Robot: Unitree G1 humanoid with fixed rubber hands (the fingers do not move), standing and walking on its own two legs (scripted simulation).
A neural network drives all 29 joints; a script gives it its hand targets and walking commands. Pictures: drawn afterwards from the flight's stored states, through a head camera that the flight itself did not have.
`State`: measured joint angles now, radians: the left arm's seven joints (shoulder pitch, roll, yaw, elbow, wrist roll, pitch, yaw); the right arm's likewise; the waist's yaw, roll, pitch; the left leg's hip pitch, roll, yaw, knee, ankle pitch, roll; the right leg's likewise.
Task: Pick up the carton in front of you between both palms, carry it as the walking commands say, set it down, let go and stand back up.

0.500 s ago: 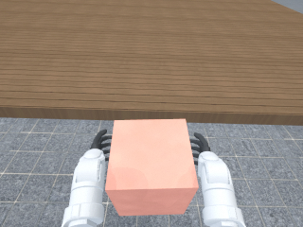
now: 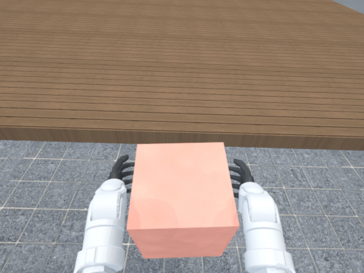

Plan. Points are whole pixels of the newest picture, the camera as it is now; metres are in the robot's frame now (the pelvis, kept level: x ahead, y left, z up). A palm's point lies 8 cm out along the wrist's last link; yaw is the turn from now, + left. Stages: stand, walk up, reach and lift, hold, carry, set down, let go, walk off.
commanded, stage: carry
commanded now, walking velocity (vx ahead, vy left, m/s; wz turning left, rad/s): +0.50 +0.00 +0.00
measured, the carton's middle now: (181, 203) +0.30 +0.00 -0.03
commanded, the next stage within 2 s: none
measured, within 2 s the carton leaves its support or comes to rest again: neither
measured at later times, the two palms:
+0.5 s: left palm (125, 135) +0.42 +0.15 +0.09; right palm (239, 141) +0.42 -0.15 +0.08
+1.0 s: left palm (121, 89) +0.71 +0.22 +0.05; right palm (203, 90) +0.71 -0.08 +0.06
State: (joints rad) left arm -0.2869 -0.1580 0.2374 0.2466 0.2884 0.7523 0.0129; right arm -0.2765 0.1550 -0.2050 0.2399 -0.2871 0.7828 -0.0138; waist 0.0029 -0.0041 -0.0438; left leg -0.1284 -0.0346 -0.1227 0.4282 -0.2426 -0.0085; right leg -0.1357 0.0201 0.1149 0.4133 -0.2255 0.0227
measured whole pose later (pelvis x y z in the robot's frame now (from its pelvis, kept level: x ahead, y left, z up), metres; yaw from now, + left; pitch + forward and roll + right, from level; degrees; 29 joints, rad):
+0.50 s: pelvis +0.17 +0.00 -0.01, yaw +2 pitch +5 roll -1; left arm -0.07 -0.13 0.08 -0.47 0.06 1.17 0.11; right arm -0.06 0.13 -0.04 -0.49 -0.07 1.20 -0.13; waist -0.03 0.04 -0.12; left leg -0.09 0.08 0.06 0.46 -0.44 -0.03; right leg -0.41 0.00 -0.19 0.53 -0.28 -0.03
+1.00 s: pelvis +0.47 +0.07 -0.02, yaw +1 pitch +3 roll +0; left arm -0.04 -0.13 0.08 -0.46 0.09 1.21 0.11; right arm -0.05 0.13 -0.03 -0.43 -0.09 1.23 -0.12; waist -0.03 -0.03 -0.06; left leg -0.44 0.04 0.27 0.57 -0.19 0.11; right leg -0.21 -0.09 -0.06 1.05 -0.43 0.00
